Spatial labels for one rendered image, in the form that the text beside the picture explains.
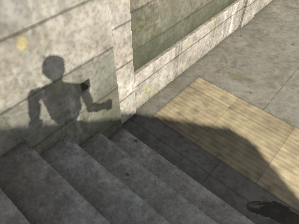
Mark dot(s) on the stairs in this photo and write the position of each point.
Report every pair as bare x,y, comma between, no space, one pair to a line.
119,180

